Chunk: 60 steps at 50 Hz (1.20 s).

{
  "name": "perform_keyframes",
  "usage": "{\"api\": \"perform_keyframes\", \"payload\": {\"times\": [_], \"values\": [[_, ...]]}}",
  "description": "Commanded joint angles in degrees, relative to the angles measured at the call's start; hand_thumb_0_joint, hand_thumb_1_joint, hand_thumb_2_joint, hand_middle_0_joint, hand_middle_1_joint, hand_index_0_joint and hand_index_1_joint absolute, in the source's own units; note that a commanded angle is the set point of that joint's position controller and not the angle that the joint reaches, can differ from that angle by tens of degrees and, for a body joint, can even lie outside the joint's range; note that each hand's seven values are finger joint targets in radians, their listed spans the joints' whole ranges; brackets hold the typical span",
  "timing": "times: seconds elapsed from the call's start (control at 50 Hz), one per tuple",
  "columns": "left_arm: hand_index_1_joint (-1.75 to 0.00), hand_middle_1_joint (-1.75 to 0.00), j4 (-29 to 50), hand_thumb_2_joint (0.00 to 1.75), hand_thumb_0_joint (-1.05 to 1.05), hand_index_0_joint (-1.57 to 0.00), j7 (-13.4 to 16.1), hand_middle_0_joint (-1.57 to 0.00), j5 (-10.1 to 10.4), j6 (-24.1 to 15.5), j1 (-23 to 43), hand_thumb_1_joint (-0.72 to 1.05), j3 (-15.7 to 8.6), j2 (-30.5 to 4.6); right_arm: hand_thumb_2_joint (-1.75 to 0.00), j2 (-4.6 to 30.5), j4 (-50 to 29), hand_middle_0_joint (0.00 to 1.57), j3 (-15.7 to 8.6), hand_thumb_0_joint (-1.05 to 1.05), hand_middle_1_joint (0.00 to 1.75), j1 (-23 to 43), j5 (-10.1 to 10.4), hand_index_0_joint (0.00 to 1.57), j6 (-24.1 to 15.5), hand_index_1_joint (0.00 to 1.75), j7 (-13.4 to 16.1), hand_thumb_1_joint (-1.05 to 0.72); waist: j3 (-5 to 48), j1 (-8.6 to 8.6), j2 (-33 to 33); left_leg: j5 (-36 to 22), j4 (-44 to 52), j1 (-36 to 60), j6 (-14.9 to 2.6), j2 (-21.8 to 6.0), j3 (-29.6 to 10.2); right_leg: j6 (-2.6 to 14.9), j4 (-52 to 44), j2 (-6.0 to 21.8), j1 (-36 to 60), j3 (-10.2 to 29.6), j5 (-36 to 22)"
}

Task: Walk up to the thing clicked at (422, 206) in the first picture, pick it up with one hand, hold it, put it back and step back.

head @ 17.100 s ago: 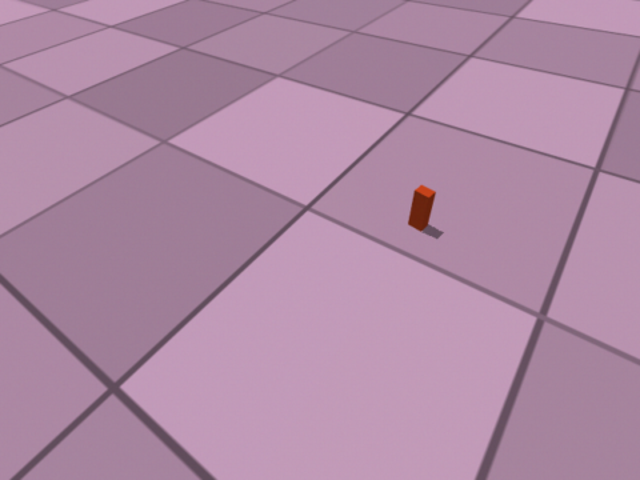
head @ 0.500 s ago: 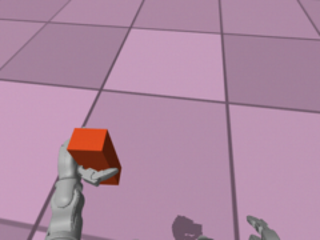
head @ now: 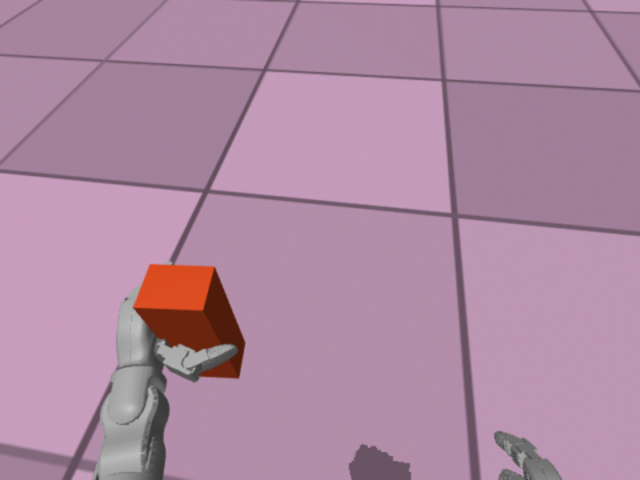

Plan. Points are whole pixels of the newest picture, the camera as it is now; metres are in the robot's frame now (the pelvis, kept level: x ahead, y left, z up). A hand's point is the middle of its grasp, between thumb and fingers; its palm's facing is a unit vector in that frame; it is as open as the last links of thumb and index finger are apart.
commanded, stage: crouch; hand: left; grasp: from the side
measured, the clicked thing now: (200, 328) +0.31 +0.17 +0.03
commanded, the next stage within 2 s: lower in 1.90 s
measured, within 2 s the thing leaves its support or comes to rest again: neither
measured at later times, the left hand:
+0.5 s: hand (212, 354) +0.33 +0.19 -0.09, palm faces +0.16 -0.99 -0.02, open 10.0 cm
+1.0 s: hand (228, 386) +0.36 +0.22 -0.33, palm faces +0.23 -0.97 -0.04, open 10.0 cm
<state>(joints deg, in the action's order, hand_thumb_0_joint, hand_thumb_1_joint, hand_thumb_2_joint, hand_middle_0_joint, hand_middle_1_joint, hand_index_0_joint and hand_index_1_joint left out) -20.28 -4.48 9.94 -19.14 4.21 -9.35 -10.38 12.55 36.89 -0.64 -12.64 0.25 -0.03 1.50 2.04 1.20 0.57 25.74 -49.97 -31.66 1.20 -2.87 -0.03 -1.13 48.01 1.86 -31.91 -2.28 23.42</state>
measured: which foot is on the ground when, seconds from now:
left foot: down 0.00-1.00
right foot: down 0.00-1.00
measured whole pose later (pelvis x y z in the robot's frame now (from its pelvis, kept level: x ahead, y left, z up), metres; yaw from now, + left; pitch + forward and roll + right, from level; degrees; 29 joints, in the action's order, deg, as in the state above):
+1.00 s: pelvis -0.08 +0.00 -0.29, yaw -1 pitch +34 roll -3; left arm -62.2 -5.2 4.8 -45.8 36.2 -25.9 -20.2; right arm 14.7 39.8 1.5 -5.0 -6.2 0.0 -5.4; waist 8.7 6.7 -1.0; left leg 41.0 -117.3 -110.5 1.6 -1.6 -4.3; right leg -0.7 114.4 2.9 -110.3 -1.7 38.0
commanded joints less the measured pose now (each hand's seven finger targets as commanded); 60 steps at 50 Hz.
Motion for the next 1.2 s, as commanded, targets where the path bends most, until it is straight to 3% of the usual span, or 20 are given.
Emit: {"api": "perform_keyframes", "payload": {"times": [0.0, 0.04, 0.14, 0.2, 0.26, 0.28, 0.3, 0.44, 0.48, 0.52, 0.54, 0.56, 0.7, 0.8, 0.84, 0.92, 1.04, 1.08, 1.16, 1.18], "values": [[-1.45, -1.45, 11.68, 1.23, 0.00, -1.40, 0.08, -1.38, 0.48, -3.74, 14.27, 0.12, -1.84, -6.95, -0.90, 7.56, -6.81, 0.20, -2.86, 0.00, 0.30, 1.43, 0.34, 0.20, -2.47, 0.30, 0.95, -0.88, 15.38, 0.27, 0.12, -18.37, 7.00, 6.78, -1.05, 2.00, 0.25, 1.22, -5.84, -2.15, 9.21, -0.44, -18.97], [-1.49, -1.50, 9.94, 1.26, 0.00, -1.46, 0.04, -1.43, 0.47, -3.71, 14.61, 0.21, -1.35, -5.77, -0.89, 7.54, -6.49, 0.20, -2.94, 0.00, 0.30, 1.59, 0.29, 0.20, -2.68, 0.30, 0.61, -0.87, 12.29, 0.67, -0.02, -15.50, 7.75, 5.27, -0.94, 1.80, -0.32, 1.42, -5.66, -2.18, 6.85, -0.82, -15.62], [-1.51, -1.52, 3.41, 1.28, 0.00, -1.46, 1.41, -1.43, -0.06, -5.04, 12.87, 0.16, -3.20, -5.32, -0.89, 7.48, -5.98, 0.20, -3.24, 0.00, 0.30, 1.66, -0.31, 0.20, -2.80, 0.30, -0.13, -0.87, 11.19, 0.30, -2.53, -12.28, 5.78, 1.06, -1.47, 2.10, -0.02, 1.15, -4.95, -1.91, 4.40, -0.39, -13.41], [-1.52, -1.53, 1.13, 1.29, 0.00, -1.45, 1.64, -1.43, -0.48, -8.02, 16.18, 0.14, -3.77, -5.46, -0.89, 7.82, -5.36, 0.20, -3.72, 0.00, 0.30, 1.13, -0.82, 0.20, -3.21, 0.30, -0.71, -0.87, 13.71, 0.90, -2.04, -13.95, 2.61, -0.80, -1.47, 2.23, 0.05, 1.23, -1.97, -1.60, 1.99, 0.11, -15.36], [-1.53, -1.54, -3.66, 1.30, 0.00, -1.46, 1.19, -1.43, -1.10, -11.99, 18.78, 0.15, -5.06, -6.42, -0.89, 7.91, -4.85, 0.20, -3.87, 0.00, 0.30, 1.43, -1.23, 0.20, -3.68, 0.30, -1.44, -0.87, 13.30, 1.47, -2.15, -8.87, -1.19, -6.55, -1.53, 2.34, -0.25, 1.44, 2.13, -1.41, -4.50, 0.59, -10.69], [-1.54, -1.55, -3.84, 1.30, 0.00, -1.46, 0.75, -1.44, -1.15, -13.52, 20.41, 0.13, -4.29, -6.07, -0.89, 7.93, -4.67, 0.20, -3.98, 0.00, 0.30, 1.42, -1.46, 0.20, -3.82, 0.30, -1.57, -0.87, 15.09, 1.73, -1.67, -8.16, -3.09, -8.07, -1.58, 2.51, -0.22, 1.42, 3.44, -1.25, -6.08, 0.95, -10.21], [-1.55, -1.56, -5.62, 1.31, 0.00, -1.48, 0.77, -1.45, -0.97, -15.01, 20.35, 0.13, -6.44, -7.22, -0.89, 8.12, -4.60, 0.20, -4.09, 0.00, 0.30, 1.04, -1.74, 0.20, -3.87, 0.30, -1.81, -0.87, 17.15, 1.42, -1.97, -8.12, -5.00, -9.90, -1.59, 2.61, -0.33, 1.42, 5.31, -1.21, -6.63, 1.12, -10.14], [-1.59, -1.59, -14.92, 1.35, 0.00, -1.49, -0.40, -1.47, -1.14, -24.25, 24.17, 0.13, -7.62, -8.44, -0.90, 9.99, -4.30, 0.20, -3.93, 0.00, 0.30, 0.49, -2.83, 0.20, -4.40, 0.30, -3.28, -0.88, 29.20, 1.86, 0.90, -9.52, -21.45, -22.92, -1.57, 2.71, -1.95, 2.28, 21.93, -1.55, -24.32, 0.72, -8.61], [-1.58, -1.58, -14.77, 1.35, 0.00, -1.47, -0.47, -1.46, -1.41, -26.29, 27.56, 0.12, -10.11, -11.80, -0.90, 10.32, -4.36, 0.20, -3.76, 0.00, 0.30, 0.46, -3.01, 0.20, -4.05, 0.30, -3.58, -0.88, 31.90, 1.41, 1.89, -6.22, -25.19, -29.41, -1.71, 3.09, -1.83, 2.17, 24.96, -1.14, -26.35, 2.06, -6.08], [-1.57, -1.56, -15.60, 1.33, 0.00, -1.46, -0.41, -1.44, -1.43, -27.33, 30.55, 0.10, -9.66, -12.05, -0.90, 10.50, -4.48, 0.20, -3.63, 0.00, 0.30, 0.95, -3.11, 0.20, -3.76, 0.30, -3.78, -0.89, 33.32, 1.65, 2.46, -3.71, -27.48, -32.63, -1.56, 2.83, -1.76, 2.20, 27.61, -1.19, -29.55, 2.50, -3.31], [-1.57, -1.57, -16.31, 1.34, 0.00, -1.46, -0.26, -1.44, -1.25, -27.64, 31.51, 0.06, -9.16, -10.80, -0.90, 11.07, -4.11, 0.20, -3.73, 0.00, 0.30, 0.62, -3.29, 0.20, -3.53, 0.30, -3.96, -0.89, 35.66, 2.45, 3.72, -5.17, -28.46, -31.57, -1.29, 2.74, -2.46, 2.63, 30.02, -1.39, -32.86, 1.39, -3.64], [-1.56, -1.56, -16.25, 1.34, 0.00, -1.43, 0.02, -1.42, -1.22, -27.95, 31.76, 0.06, -10.82, -12.13, -0.90, 11.34, -3.97, 0.20, -3.81, 0.00, 0.30, 0.78, -3.42, 0.20, -3.30, 0.30, -4.01, -0.89, 37.87, 1.77, 4.03, -6.21, -30.54, -32.79, -1.40, 2.86, -2.21, 2.58, 31.47, -1.35, -33.75, 1.44, -4.52], [-1.51, -1.50, -21.72, 1.31, 0.00, -1.39, 0.00, -1.38, -2.04, -28.84, 37.97, 0.08, -13.00, -14.84, -0.91, 12.45, -1.43, 0.20, -3.65, 0.00, 0.30, -0.81, -4.35, 0.20, -1.92, 0.30, -4.55, -0.91, 43.31, 3.59, 3.66, -9.64, -41.36, -41.11, -1.88, 2.86, -2.69, 2.78, 41.76, -1.62, -42.68, 0.84, -7.33], [-1.51, -1.51, -28.49, 1.31, 0.00, -1.38, -0.64, -1.36, -2.98, -29.85, 42.97, 0.06, -14.15, -15.99, -0.91, 12.76, -0.50, 0.20, -3.09, 0.00, 0.30, 0.12, -5.21, 0.20, -1.59, 0.30, -5.22, -0.91, 41.31, 5.49, 2.85, -2.50, -47.60, -49.97, -1.96, 2.93, -2.74, 2.76, 47.64, -1.53, -50.84, 0.15, -1.17], [-1.51, -1.50, -29.92, 1.31, 0.00, -1.37, -0.15, -1.36, -3.78, -30.52, 43.81, 0.05, -17.28, -20.34, -0.91, 12.79, -0.77, 0.20, -2.51, 0.00, 0.30, 0.34, -5.60, 0.20, -1.44, 0.30, -5.56, -0.90, 42.60, 4.30, 2.69, -0.46, -49.68, -54.21, -1.88, 3.09, -2.24, 2.65, 49.79, -1.46, -50.96, 0.39, 0.75], [-1.52, -1.52, -31.62, 1.33, 0.00, -1.37, -0.70, -1.36, -4.39, -31.27, 47.03, 0.08, -17.33, -19.96, -0.91, 13.44, -0.18, 0.20, -1.98, 0.00, 0.30, 0.03, -6.24, 0.20, -0.99, 0.30, -6.01, -0.91, 44.72, 5.02, 6.25, -1.11, -53.63, -54.56, -1.56, 3.01, -2.01, 2.96, 54.98, -1.45, -56.75, -0.82, 0.76], [-1.47, -1.46, -32.80, 1.28, 0.00, -1.32, -1.16, -1.31, -5.24, -31.23, 52.22, 0.02, -20.03, -25.74, -0.91, 14.23, -0.11, 0.20, -1.08, 0.00, 0.30, 0.83, -6.50, 0.20, -0.79, 0.30, -6.01, -0.91, 44.09, 5.99, 7.34, 6.03, -58.87, -62.65, -1.78, 3.05, -0.82, 2.66, 59.68, -1.54, -60.27, -1.14, 5.49], [-1.46, -1.45, -33.97, 1.26, 0.00, -1.32, -1.12, -1.31, -5.16, -30.90, 52.63, -0.01, -19.14, -24.55, -0.91, 14.45, -0.46, 0.20, -0.83, 0.00, 0.30, 1.32, -6.62, 0.20, -0.83, 0.30, -6.06, -0.92, 42.00, 6.72, 7.24, 9.39, -59.77, -65.30, -1.93, 3.09, -0.94, 2.56, 60.75, -1.59, -62.53, -1.77, 8.13], [-1.44, -1.43, -35.10, 1.24, 0.00, -1.31, -1.49, -1.30, -5.88, -30.44, 53.85, 0.00, -20.18, -27.85, -0.91, 15.36, -0.20, 0.20, -0.33, 0.00, 0.30, 1.05, -6.86, 0.20, -0.74, 0.30, -5.94, -0.91, 42.09, 7.11, 7.89, 10.41, -62.85, -68.40, -2.12, 3.16, -0.84, 2.41, 63.47, -1.62, -64.53, -2.37, 8.67], [-1.43, -1.42, -35.87, 1.23, 0.00, -1.30, -1.82, -1.29, -5.77, -30.29, 53.19, 0.00, -19.14, -26.04, -0.91, 15.44, 0.02, 0.20, -0.14, 0.00, 0.30, 1.28, -6.91, 0.20, -0.71, 0.30, -5.97, -0.92, 40.38, 7.57, 7.51, 10.60, -63.27, -68.56, -2.12, 3.07, -1.17, 2.41, 64.35, -1.54, -66.10, -2.88, 8.77]]}}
